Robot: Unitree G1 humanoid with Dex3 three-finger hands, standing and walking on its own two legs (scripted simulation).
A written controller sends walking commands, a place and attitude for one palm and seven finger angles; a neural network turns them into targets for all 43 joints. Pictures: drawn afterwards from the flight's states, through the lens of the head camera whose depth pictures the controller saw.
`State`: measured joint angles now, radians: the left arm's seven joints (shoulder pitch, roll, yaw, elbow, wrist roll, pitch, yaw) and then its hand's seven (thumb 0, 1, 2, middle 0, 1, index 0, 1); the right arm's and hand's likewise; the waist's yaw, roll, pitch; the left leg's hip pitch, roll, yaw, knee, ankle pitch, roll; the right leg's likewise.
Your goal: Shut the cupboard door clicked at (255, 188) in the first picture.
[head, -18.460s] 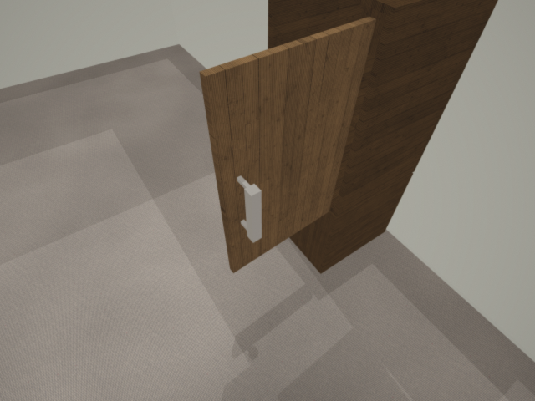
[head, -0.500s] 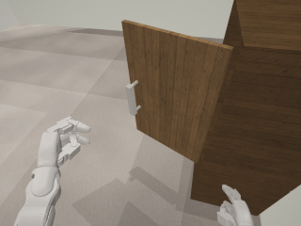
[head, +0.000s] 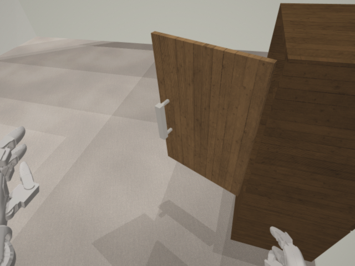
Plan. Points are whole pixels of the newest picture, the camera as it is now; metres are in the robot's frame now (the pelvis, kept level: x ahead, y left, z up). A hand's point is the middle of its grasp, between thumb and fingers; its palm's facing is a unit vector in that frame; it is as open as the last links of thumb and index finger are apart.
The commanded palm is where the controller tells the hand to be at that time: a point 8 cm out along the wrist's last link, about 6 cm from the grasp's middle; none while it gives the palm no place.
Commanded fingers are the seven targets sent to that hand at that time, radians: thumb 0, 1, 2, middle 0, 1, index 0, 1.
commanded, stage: draw the hand back to the body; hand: left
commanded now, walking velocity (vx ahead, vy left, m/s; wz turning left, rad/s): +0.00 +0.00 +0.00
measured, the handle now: (165, 119) +0.64 +0.15 -0.07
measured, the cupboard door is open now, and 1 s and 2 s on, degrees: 69 69 69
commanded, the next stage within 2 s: step back with the hand held close in 0.22 s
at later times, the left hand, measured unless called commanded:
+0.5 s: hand (49, 186) +0.20 +0.26 +0.15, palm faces +0.43 -0.78 -0.45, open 7.4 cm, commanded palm +0.13 +0.30 +0.17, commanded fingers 0.00 0.90 0.90 -0.20 -0.30 -0.20 -0.30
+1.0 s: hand (26, 212) +0.15 +0.28 +0.14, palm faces +0.48 -0.77 -0.43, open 7.4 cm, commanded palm +0.08 +0.31 +0.17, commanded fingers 0.00 0.90 0.90 -0.20 -0.30 -0.20 -0.30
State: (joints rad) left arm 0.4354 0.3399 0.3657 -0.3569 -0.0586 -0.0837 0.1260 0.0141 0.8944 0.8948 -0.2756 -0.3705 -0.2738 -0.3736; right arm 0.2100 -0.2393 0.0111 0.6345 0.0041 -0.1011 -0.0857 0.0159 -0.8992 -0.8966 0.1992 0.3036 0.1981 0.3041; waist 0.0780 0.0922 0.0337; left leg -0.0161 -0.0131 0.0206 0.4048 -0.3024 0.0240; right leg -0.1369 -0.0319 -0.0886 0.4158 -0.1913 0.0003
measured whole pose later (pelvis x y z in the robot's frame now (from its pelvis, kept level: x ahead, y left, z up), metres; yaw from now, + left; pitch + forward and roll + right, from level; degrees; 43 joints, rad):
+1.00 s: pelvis -0.05 +0.01 -0.02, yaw +0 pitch +0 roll +0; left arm 0.48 0.36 0.43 -0.45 -0.02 -0.17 0.15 0.02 0.89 0.89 -0.21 -0.30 -0.21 -0.30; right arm 0.20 -0.21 0.01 0.54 0.00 -0.02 -0.09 0.01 -0.90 -0.90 0.20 0.30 0.20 0.30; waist 0.01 -0.01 0.02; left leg -0.32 -0.04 0.03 0.66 -0.34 0.05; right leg -0.42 -0.04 0.01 0.63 -0.20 0.03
